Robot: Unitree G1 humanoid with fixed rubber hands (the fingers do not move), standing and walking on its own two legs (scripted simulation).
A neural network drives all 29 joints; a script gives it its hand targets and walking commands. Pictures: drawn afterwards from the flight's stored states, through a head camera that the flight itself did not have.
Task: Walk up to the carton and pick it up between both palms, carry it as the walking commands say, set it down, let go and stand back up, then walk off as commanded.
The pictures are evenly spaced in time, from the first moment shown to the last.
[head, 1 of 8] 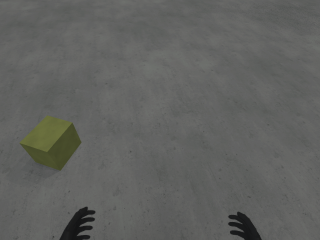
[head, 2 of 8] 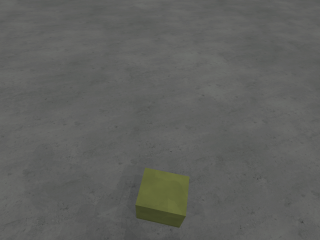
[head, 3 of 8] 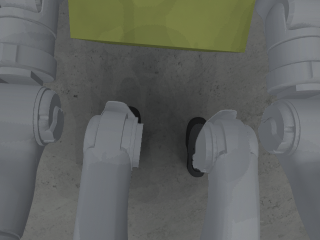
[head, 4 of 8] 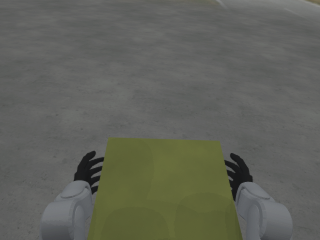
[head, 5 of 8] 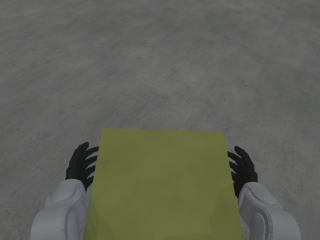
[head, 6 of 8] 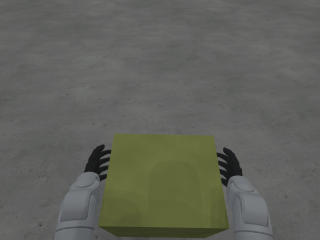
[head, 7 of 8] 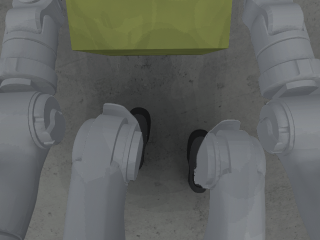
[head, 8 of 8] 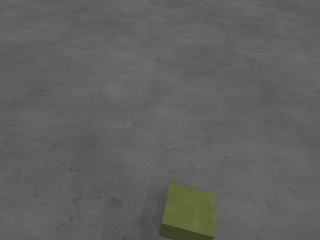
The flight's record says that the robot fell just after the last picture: no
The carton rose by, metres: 0.69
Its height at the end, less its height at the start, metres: +0.00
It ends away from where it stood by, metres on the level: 1.49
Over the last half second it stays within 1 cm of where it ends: yes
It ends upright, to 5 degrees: yes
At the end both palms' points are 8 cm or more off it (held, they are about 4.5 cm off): yes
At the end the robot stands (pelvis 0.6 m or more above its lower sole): yes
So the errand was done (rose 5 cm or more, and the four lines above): yes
